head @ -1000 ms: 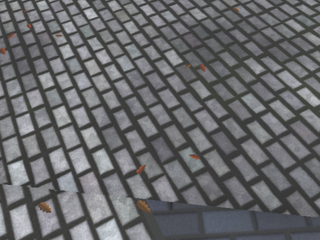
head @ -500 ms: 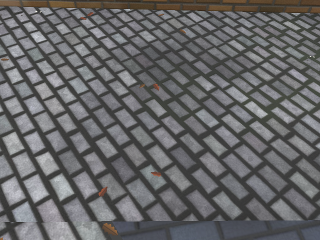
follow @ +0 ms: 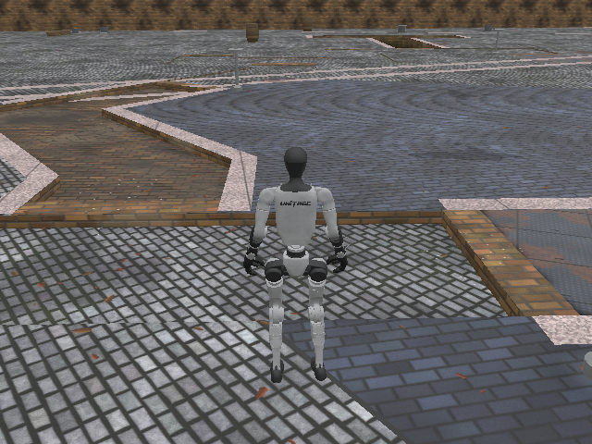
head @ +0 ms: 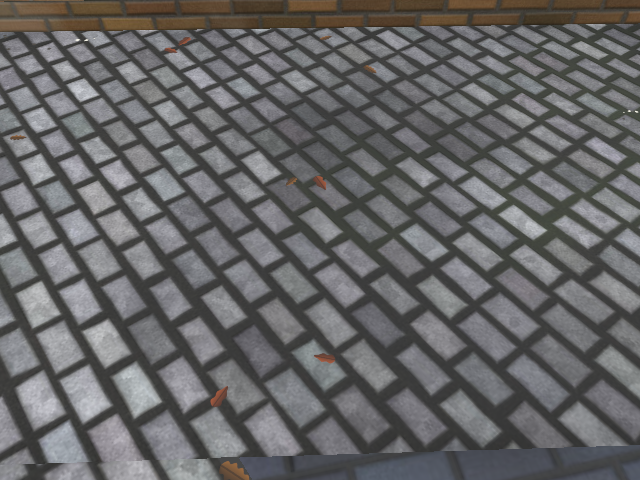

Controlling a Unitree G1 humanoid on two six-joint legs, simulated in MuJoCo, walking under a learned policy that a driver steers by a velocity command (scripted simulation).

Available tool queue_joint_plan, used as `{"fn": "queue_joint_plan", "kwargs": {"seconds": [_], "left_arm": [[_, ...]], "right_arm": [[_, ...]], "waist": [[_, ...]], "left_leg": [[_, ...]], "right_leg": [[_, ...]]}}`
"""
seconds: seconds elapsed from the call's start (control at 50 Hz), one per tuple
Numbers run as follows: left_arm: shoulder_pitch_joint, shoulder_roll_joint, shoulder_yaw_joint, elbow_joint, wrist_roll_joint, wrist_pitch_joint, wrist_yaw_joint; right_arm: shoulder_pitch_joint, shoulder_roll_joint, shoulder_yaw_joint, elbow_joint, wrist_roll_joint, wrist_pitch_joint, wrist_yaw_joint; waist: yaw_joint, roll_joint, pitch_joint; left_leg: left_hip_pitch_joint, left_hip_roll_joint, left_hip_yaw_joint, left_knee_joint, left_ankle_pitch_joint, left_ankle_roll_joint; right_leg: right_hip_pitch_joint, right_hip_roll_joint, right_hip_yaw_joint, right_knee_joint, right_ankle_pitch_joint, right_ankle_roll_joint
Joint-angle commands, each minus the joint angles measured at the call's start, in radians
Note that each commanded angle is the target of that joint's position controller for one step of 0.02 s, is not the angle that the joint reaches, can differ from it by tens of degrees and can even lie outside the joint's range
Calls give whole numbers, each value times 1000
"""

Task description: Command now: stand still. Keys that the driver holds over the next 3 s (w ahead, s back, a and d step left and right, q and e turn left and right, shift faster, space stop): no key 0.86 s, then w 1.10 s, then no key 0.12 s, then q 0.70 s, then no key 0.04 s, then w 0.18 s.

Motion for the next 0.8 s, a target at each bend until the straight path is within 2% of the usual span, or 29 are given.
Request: {"fn": "queue_joint_plan", "kwargs": {"seconds": [0.02, 0.24, 0.48, 0.8], "left_arm": [[4, 108, 29, -49, -1, -10, 8], [17, 103, 31, 28, -3, -6, 21], [41, 105, 32, 160, -7, -11, 30], [66, 95, 18, 308, -11, -19, 33]], "right_arm": [[-7, -100, -25, -53, 1, -16, -4], [25, -100, -23, 10, 4, -17, -9], [56, -104, -22, 105, 6, -10, -15], [98, -101, -15, 213, 8, 2, -24]], "waist": [[3, 3, -42], [0, 4, -25], [-4, 10, -4], [-8, 10, 16]], "left_leg": [[-28, 68, -74, -101, 162, 22], [-18, 70, -83, -130, 172, 32], [6, 71, -94, -167, 187, 44], [24, 62, -93, -189, 202, 46]], "right_leg": [[48, -59, 54, -60, 237, -23], [64, -58, 43, -74, 243, -3], [63, -57, 25, -101, 228, 13], [48, -58, 1, -130, 207, 16]]}}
